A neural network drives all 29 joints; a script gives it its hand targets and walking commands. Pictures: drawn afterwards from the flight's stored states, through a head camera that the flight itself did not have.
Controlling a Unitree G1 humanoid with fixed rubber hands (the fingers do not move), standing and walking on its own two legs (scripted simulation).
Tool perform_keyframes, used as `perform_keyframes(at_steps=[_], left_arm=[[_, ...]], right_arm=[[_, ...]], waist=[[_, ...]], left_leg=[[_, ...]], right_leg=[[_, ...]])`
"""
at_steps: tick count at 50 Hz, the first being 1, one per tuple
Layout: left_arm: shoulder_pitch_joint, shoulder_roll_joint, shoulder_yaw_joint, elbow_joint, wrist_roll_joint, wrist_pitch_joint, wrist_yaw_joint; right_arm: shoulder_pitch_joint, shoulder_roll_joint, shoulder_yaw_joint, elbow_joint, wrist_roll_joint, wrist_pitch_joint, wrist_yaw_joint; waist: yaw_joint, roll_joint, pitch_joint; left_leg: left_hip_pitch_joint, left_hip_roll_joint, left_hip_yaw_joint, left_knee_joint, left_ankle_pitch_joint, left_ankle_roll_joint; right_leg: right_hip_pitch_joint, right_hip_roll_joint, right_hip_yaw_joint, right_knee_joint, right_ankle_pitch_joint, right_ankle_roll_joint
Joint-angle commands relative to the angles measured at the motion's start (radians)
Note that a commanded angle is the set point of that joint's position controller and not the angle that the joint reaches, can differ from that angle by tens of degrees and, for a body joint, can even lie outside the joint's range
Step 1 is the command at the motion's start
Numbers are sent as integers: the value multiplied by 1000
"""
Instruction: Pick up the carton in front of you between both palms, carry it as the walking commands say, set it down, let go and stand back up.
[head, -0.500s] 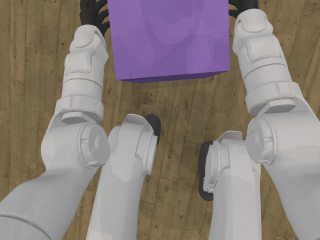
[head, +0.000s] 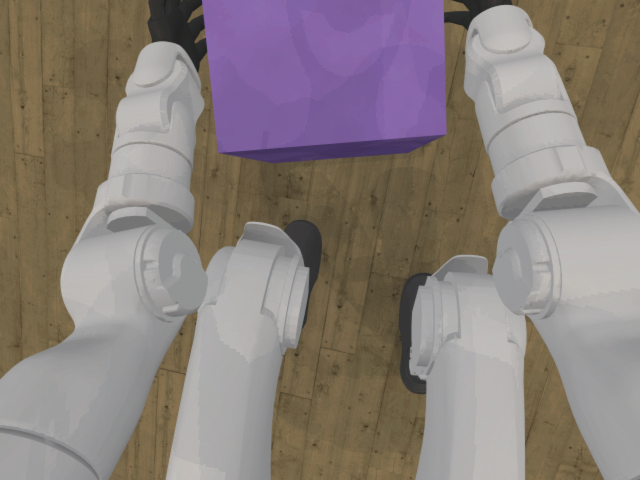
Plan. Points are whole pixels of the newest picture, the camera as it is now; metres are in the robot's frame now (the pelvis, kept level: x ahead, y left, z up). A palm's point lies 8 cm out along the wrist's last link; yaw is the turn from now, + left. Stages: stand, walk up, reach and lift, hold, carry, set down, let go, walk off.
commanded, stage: set down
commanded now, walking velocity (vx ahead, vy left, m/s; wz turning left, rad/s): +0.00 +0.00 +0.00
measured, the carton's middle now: (330, 68) +0.50 +0.08 -0.24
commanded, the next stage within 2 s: let go in 1.66 s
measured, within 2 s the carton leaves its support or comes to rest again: rests again in 0.36 s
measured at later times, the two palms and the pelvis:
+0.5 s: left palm (173, 78) +0.46 +0.25 -0.18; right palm (516, 24) +0.54 -0.11 -0.20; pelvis +0.00 +0.01 +0.00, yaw +0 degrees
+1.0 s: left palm (89, 44) +0.47 +0.26 -0.06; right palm out of the picture +0.57 -0.11 -0.06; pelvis +0.00 +0.01 +0.06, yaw +0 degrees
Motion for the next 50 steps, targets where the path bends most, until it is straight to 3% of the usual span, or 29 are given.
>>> perform_keyframes(at_steps=[1,9,14,16,19,22,27,31,35,40,45,50], left_arm=[[-393,-706,-235,-2,-37,4,-189],[-363,-631,-200,41,-20,-5,-175],[-335,-547,-183,59,-29,-31,-148],[-280,-384,-143,64,-34,-55,-106],[-115,67,-61,102,-70,-122,18],[-135,167,-104,101,-160,-171,70],[-190,207,-195,71,-260,-202,74],[-157,232,-212,30,-279,-197,80],[-90,239,-213,-68,-278,-173,97],[-33,218,-216,-272,-269,-111,126],[-27,140,-233,-317,-235,-46,129],[8,100,-233,-309,-200,-41,125]], right_arm=[[-376,648,146,-82,26,-52,170],[-323,554,98,-30,-18,-50,171],[-320,446,98,-30,-19,-66,148],[-296,275,83,-33,-14,-79,110],[-240,-189,64,-46,40,-104,4],[-286,-235,133,-42,139,-118,-18],[-368,-206,247,-104,273,-126,12],[-334,-220,258,-115,311,-114,20],[-280,-260,221,-161,287,-96,8],[-260,-300,144,-292,237,-51,-7],[-196,-307,60,-247,195,-10,12],[-145,-290,32,-193,185,-21,46]], waist=[[-23,-162,-790],[-50,-143,-709],[-49,-137,-717],[-44,-136,-734],[-20,-143,-781],[16,-172,-825],[64,-198,-906],[83,-181,-1001],[82,-184,-1161],[61,-173,-1374],[26,-115,-1194],[32,-84,-1151]], left_leg=[[445,-64,67,-38,231,20],[426,-62,57,-34,199,19],[462,-52,58,-21,208,10],[494,-41,60,-18,216,2],[537,-16,67,-28,228,-11],[551,1,59,-26,286,3],[572,25,47,-15,367,25],[658,30,48,-35,393,32],[796,18,56,-72,416,32],[967,-8,84,-150,393,31],[901,-16,83,-246,269,14],[925,-18,79,-320,283,6]], right_leg=[[309,-3,54,-271,283,-6],[271,-11,57,-265,254,-9],[300,-23,57,-252,257,1],[330,-35,55,-246,257,12],[380,-67,62,-247,248,37],[391,-86,90,-244,285,40],[413,-103,96,-219,329,37],[440,-100,76,-217,310,41],[506,-87,41,-236,288,45],[599,-57,-10,-306,239,30],[507,-46,-22,-398,131,14],[473,-44,-18,-470,150,16]])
